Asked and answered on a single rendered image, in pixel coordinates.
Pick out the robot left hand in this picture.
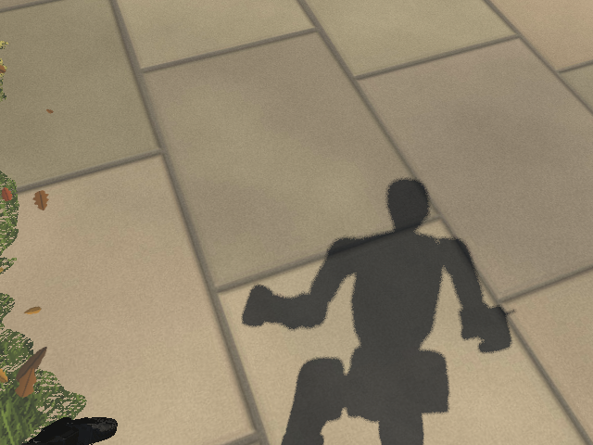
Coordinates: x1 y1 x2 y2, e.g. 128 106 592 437
21 417 118 445

